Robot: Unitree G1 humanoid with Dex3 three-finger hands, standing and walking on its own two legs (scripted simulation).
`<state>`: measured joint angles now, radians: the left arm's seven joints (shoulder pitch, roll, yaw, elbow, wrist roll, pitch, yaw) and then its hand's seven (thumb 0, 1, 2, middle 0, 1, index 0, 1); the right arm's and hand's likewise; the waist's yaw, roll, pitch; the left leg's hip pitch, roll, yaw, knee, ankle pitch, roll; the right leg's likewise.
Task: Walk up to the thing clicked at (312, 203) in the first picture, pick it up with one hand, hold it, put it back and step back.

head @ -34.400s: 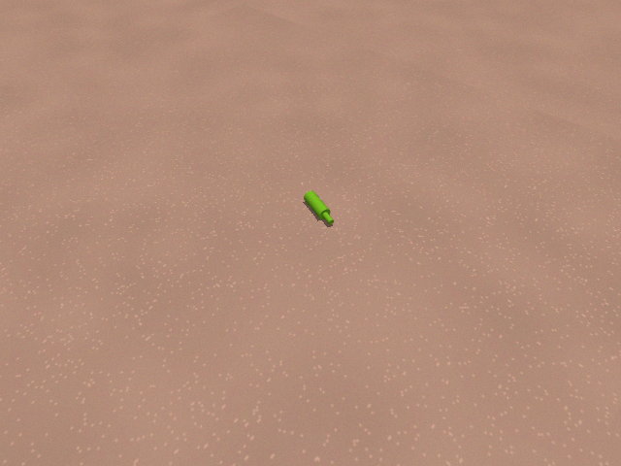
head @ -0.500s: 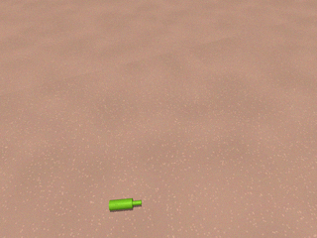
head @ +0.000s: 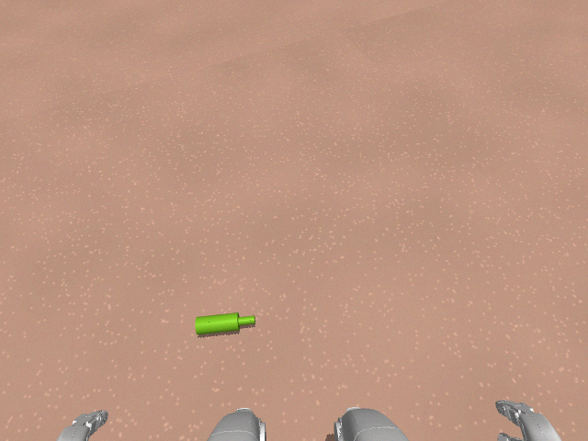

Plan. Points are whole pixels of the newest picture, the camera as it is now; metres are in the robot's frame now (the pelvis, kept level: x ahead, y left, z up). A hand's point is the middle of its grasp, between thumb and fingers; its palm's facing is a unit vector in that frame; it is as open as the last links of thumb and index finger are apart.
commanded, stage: step back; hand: left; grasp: from above
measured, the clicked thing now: (226, 322) +0.50 +0.25 -0.73
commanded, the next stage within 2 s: none
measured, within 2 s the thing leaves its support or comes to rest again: neither
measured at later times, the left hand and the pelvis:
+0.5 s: hand out of the picture -0.01 +0.26 -0.14, palm faces +0.08 -0.91 -0.41, open 7.4 cm; pelvis -0.11 -0.01 +0.00, yaw +5 degrees
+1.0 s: hand out of the picture -0.22 +0.27 -0.14, palm faces -0.04 -0.91 -0.42, open 7.4 cm; pelvis -0.28 +0.00 -0.01, yaw -2 degrees
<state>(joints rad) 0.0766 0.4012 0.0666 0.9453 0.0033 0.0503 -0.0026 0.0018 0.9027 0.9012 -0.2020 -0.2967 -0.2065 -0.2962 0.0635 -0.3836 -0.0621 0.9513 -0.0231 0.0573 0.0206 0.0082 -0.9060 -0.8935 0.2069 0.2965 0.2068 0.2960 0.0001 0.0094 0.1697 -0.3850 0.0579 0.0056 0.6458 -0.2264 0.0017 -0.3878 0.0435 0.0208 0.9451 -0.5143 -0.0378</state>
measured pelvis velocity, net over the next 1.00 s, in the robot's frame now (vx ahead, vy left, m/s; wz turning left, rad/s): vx -0.28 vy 0.00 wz -0.03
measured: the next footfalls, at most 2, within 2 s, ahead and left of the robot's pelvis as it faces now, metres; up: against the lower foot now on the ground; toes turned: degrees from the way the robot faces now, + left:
right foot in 0.08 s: +0.00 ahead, -0.11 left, +0.00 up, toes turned +0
left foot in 0.52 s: -0.10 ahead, +0.12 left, +0.00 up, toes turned +2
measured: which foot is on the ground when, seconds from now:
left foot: down 0.00-0.08, up 0.10-0.50, down 0.52-1.00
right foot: up 0.00-0.06, down 0.08-0.56, up 0.58-0.92, down 0.94-1.00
